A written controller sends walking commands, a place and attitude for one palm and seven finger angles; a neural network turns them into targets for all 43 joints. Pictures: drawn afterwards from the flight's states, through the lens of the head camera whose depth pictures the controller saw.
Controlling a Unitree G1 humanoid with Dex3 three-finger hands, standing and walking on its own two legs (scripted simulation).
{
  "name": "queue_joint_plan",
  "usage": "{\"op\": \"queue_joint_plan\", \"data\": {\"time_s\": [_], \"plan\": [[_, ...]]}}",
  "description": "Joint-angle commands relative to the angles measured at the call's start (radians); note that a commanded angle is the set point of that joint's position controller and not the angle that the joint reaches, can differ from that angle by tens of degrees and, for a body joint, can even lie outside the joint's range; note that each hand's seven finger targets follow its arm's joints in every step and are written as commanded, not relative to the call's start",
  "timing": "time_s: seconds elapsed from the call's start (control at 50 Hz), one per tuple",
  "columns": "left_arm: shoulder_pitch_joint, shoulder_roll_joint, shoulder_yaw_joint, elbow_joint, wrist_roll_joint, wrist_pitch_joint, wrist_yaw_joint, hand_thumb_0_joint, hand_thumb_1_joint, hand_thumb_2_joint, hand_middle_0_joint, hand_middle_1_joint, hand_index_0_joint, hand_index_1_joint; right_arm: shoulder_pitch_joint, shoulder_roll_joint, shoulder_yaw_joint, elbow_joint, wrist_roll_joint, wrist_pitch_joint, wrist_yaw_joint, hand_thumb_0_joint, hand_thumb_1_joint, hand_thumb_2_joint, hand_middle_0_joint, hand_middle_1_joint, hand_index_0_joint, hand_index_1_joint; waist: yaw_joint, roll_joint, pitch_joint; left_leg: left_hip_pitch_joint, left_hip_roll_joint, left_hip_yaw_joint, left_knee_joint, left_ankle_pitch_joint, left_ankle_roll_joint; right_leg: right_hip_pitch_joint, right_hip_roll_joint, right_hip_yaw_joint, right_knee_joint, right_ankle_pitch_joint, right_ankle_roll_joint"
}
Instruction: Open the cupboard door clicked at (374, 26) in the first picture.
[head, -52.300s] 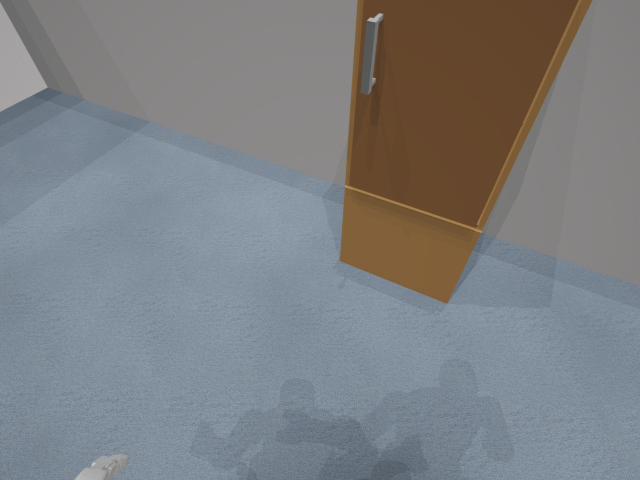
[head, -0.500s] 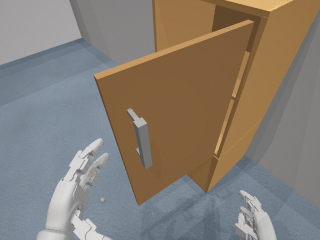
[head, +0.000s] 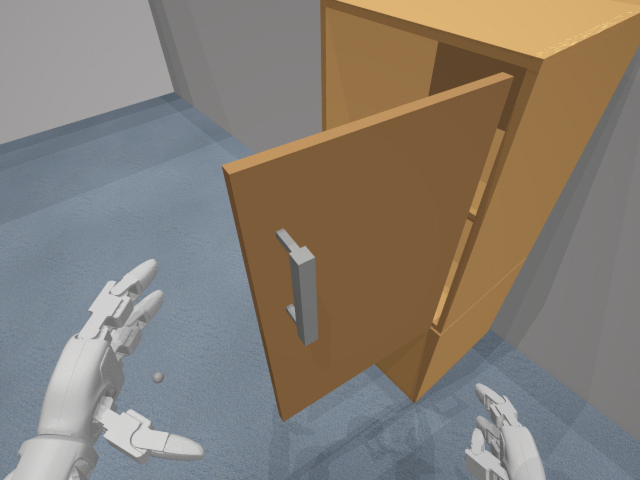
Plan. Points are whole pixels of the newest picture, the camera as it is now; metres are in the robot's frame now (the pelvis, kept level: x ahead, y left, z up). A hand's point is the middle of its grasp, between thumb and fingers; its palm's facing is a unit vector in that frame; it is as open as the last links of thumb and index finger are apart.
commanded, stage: draw the hand back to the body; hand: left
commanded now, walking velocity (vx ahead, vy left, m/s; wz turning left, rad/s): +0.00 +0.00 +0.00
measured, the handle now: (296, 289) +0.31 +0.07 +0.11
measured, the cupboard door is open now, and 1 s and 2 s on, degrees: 83 83 83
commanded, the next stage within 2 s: step back with the hand held close in 1.00 s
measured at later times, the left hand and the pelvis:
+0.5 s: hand (88, 320) +0.21 +0.25 +0.17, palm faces +0.38 -0.84 -0.39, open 10.6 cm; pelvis +0.02 +0.01 +0.02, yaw -2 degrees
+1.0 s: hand (80, 312) +0.21 +0.26 +0.18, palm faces +0.43 -0.81 -0.40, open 7.5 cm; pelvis +0.02 +0.00 +0.02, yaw -2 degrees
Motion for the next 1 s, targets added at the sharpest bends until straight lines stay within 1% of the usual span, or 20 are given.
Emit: {"op": "queue_joint_plan", "data": {"time_s": [0.0,0.06,0.12,0.18,0.2,0.26,0.34,0.38,0.46,0.48,0.5,0.54,0.6,0.62,0.7,0.78,0.8,0.88,0.94,0.98], "plan": [[-0.037,0.103,0.071,-0.217,0.097,-0.078,0.152,0.0,-0.15,0.45,-0.162,-0.3,-0.162,-0.3,-0.141,-0.078,-0.033,-0.153,-0.018,-0.04,-0.026,0.0,-0.9,-0.9,0.2,0.3,0.2,0.3,-0.003,-0.041,0.016,0.136,-0.021,0.02,-0.177,0.141,0.026,-0.028,-0.002,0.025,-0.232,0.153,-0.016],[-0.046,0.116,0.081,-0.214,0.121,-0.095,0.183,0.0,-0.045,0.495,-0.166,-0.3,-0.166,-0.3,-0.153,-0.079,-0.034,-0.135,-0.025,-0.032,-0.024,0.0,-0.9,-0.9,0.2,0.3,0.2,0.3,-0.001,0.007,0.015,0.178,-0.017,0.019,-0.226,0.155,0.025,0.008,-0.002,0.018,-0.247,0.16,-0.016],[-0.069,0.133,0.102,-0.207,0.128,-0.104,0.201,0.0,0.06,0.54,-0.17,-0.3,-0.17,-0.3,-0.163,-0.083,-0.036,-0.119,-0.032,-0.027,-0.025,0.0,-0.9,-0.9,0.2,0.3,0.2,0.3,-0.001,-0.019,0.013,0.206,-0.012,0.019,-0.266,0.169,0.027,0.051,-0.002,0.015,-0.268,0.178,-0.015],[-0.074,0.161,0.14,-0.203,0.136,-0.111,0.213,0.0,0.165,0.585,-0.174,-0.3,-0.174,-0.3,-0.166,-0.088,-0.039,-0.099,-0.036,-0.025,-0.02,0.0,-0.9,-0.9,0.2,0.3,0.2,0.3,0.009,0.002,-0.012,0.233,-0.009,0.016,-0.292,0.228,0.024,0.102,0.0,0.012,-0.272,0.229,-0.018],[-0.071,0.151,0.14,-0.198,0.134,-0.112,0.214,0.0,0.2,0.6,-0.175,-0.3,-0.175,-0.3,-0.17,-0.084,-0.04,-0.097,-0.036,-0.022,-0.02,0.0,-0.9,-0.9,0.2,0.3,0.2,0.3,0.006,-0.017,-0.004,0.239,-0.008,0.019,-0.299,0.239,0.025,0.104,0.0,0.011,-0.273,0.245,-0.016],[-0.068,0.161,0.173,-0.182,0.133,-0.113,0.217,0.0,0.305,0.645,-0.179,-0.3,-0.179,-0.3,-0.171,-0.085,-0.044,-0.086,-0.036,-0.011,-0.014,0.0,-0.9,-0.9,0.2,0.3,0.2,0.3,0.01,-0.022,-0.009,0.254,-0.005,0.022,-0.31,0.296,0.022,0.131,0.002,0.009,-0.277,0.291,-0.016],[-0.08,0.177,0.211,-0.165,0.13,-0.108,0.22,0.0,0.445,0.705,-0.184,-0.3,-0.184,-0.3,-0.173,-0.089,-0.051,-0.077,-0.036,0.007,-0.008,0.0,-0.9,-0.9,0.2,0.3,0.2,0.3,0.014,0.004,-0.016,0.276,-0.002,0.027,-0.321,0.356,0.019,0.158,0.002,0.011,-0.284,0.338,-0.014],[-0.088,0.195,0.237,-0.151,0.131,-0.109,0.222,0.0,0.515,0.735,-0.186,-0.3,-0.186,-0.3,-0.175,-0.094,-0.055,-0.073,-0.037,0.014,-0.006,0.0,-0.9,-0.9,0.2,0.3,0.2,0.3,0.018,-0.026,-0.011,0.274,0.001,0.025,-0.325,0.375,0.017,0.171,0.006,0.01,-0.289,0.35,-0.016],[-0.124,0.203,0.263,-0.162,0.127,-0.109,0.223,0.0,0.655,0.795,-0.191,-0.3,-0.191,-0.3,-0.172,-0.092,-0.059,-0.068,-0.036,0.027,-0.001,0.0,-0.9,-0.9,0.2,0.3,0.2,0.3,0.014,0.028,-0.025,0.3,0.001,0.03,-0.328,0.426,0.014,0.176,0.004,0.013,-0.291,0.38,-0.014],[-0.12,0.227,0.29,-0.143,0.126,-0.108,0.227,0.0,0.69,0.81,-0.192,-0.3,-0.192,-0.3,-0.178,-0.094,-0.06,-0.062,-0.038,0.028,-0.002,0.0,-0.9,-0.9,0.2,0.3,0.2,0.3,0.02,-0.002,-0.018,0.295,0.001,0.029,-0.328,0.426,0.015,0.183,0.005,0.011,-0.297,0.389,-0.015],[-0.124,0.213,0.284,-0.142,0.123,-0.107,0.225,0.0,0.725,0.825,-0.194,-0.3,-0.194,-0.3,-0.177,-0.093,-0.061,-0.066,-0.037,0.032,-0.002,0.0,-0.9,-0.9,0.2,0.3,0.2,0.3,0.016,-0.011,-0.02,0.301,0.0,0.033,-0.329,0.43,0.017,0.183,0.004,0.012,-0.296,0.397,-0.013],[-0.148,0.229,0.308,-0.144,0.119,-0.107,0.226,0.0,0.795,0.855,-0.196,-0.3,-0.196,-0.3,-0.176,-0.094,-0.064,-0.063,-0.035,0.037,0.0,0.0,-0.9,-0.9,0.2,0.3,0.2,0.3,0.017,0.016,-0.031,0.304,0.0,0.031,-0.333,0.436,0.014,0.189,0.004,0.013,-0.298,0.394,-0.013],[-0.162,0.25,0.342,-0.115,0.115,-0.107,0.23,0.0,0.9,0.9,-0.2,-0.3,-0.2,-0.3,-0.18,-0.095,-0.067,-0.056,-0.034,0.042,-0.001,0.0,-0.9,-0.9,0.2,0.3,0.2,0.3,0.02,0.008,-0.021,0.303,0.0,0.035,-0.338,0.435,0.015,0.194,0.003,0.014,-0.305,0.403,-0.013],[-0.157,0.22,0.315,-0.111,0.117,-0.108,0.225,0.0,0.9,0.9,-0.2,-0.3,-0.2,-0.3,-0.18,-0.094,-0.069,-0.055,-0.033,0.043,0.001,0.0,-0.9,-0.9,0.2,0.3,0.2,0.3,0.014,0.01,-0.019,0.315,0.0,0.04,-0.335,0.445,0.016,0.185,0.004,0.014,-0.307,0.407,-0.011],[-0.138,0.204,0.293,-0.087,0.114,-0.102,0.218,0.0,0.9,0.9,-0.2,-0.3,-0.2,-0.3,-0.183,-0.102,-0.074,-0.057,-0.033,0.052,0.006,0.0,-0.9,-0.9,0.2,0.3,0.2,0.3,0.013,-0.026,-0.01,0.312,-0.001,0.045,-0.337,0.441,0.023,0.186,0.003,0.016,-0.316,0.424,-0.006],[-0.158,0.258,0.335,-0.116,0.119,-0.112,0.225,0.0,0.9,0.9,-0.2,-0.3,-0.2,-0.3,-0.188,-0.1,-0.077,-0.053,-0.035,0.047,0.003,0.0,-0.9,-0.9,0.2,0.3,0.2,0.3,0.021,-0.015,-0.027,0.317,-0.006,0.048,-0.334,0.419,0.024,0.194,0.004,0.019,-0.323,0.42,-0.009],[-0.158,0.234,0.316,-0.129,0.118,-0.115,0.222,0.0,0.9,0.9,-0.2,-0.3,-0.2,-0.3,-0.188,-0.095,-0.075,-0.055,-0.035,0.047,0.003,0.0,-0.9,-0.9,0.2,0.3,0.2,0.3,0.017,0.003,-0.028,0.317,-0.008,0.049,-0.334,0.422,0.023,0.196,0.002,0.019,-0.319,0.424,-0.008],[-0.157,0.255,0.338,-0.111,0.116,-0.118,0.223,0.0,0.9,0.9,-0.2,-0.3,-0.2,-0.3,-0.194,-0.094,-0.076,-0.05,-0.033,0.045,-0.001,0.0,-0.9,-0.9,0.2,0.3,0.2,0.3,0.02,-0.01,-0.012,0.317,-0.009,0.056,-0.333,0.391,0.026,0.186,0.004,0.023,-0.337,0.414,-0.007],[-0.153,0.231,0.319,-0.102,0.115,-0.12,0.222,0.0,0.9,0.9,-0.2,-0.3,-0.2,-0.3,-0.192,-0.09,-0.074,-0.048,-0.032,0.044,0.0,0.0,-0.9,-0.9,0.2,0.3,0.2,0.3,0.015,0.017,0.001,0.316,-0.011,0.057,-0.338,0.376,0.024,0.178,0.003,0.024,-0.339,0.395,-0.007],[-0.156,0.238,0.324,-0.089,0.115,-0.123,0.222,0.0,0.9,0.9,-0.2,-0.3,-0.2,-0.3,-0.197,-0.094,-0.078,-0.045,-0.033,0.041,-0.001,0.0,-0.9,-0.9,0.2,0.3,0.2,0.3,0.017,-0.026,0.009,0.315,-0.009,0.056,-0.342,0.357,0.026,0.175,0.006,0.024,-0.349,0.38,-0.006]]}}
